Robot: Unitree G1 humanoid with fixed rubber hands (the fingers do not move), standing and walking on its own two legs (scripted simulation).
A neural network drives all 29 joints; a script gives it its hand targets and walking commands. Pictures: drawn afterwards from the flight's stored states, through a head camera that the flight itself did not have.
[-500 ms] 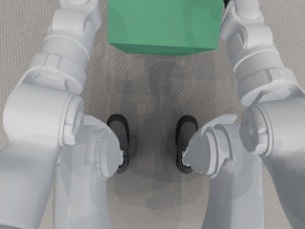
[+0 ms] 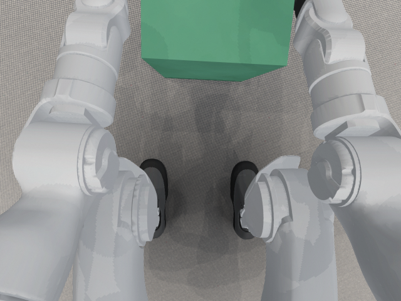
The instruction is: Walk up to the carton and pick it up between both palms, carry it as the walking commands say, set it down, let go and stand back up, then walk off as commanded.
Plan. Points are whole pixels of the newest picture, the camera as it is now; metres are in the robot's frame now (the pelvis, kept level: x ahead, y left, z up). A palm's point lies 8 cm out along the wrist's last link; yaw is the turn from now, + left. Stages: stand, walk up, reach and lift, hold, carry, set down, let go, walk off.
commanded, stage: reach and lift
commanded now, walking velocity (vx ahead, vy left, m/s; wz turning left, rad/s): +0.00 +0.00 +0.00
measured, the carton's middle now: (210, 2) +0.56 +0.00 -0.22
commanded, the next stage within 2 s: none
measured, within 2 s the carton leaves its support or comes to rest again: leaves its support in 0.20 s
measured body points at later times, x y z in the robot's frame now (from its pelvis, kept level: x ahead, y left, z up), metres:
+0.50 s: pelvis +0.01 +0.00 +0.03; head +0.36 +0.02 +0.30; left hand +0.58 +0.14 -0.11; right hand +0.56 -0.13 -0.12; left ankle +0.12 +0.12 -0.32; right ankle +0.11 -0.12 -0.32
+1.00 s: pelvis +0.01 +0.00 +0.07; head +0.36 +0.02 +0.36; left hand +0.57 +0.14 -0.06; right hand +0.56 -0.13 -0.06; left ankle +0.12 +0.12 -0.32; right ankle +0.11 -0.12 -0.32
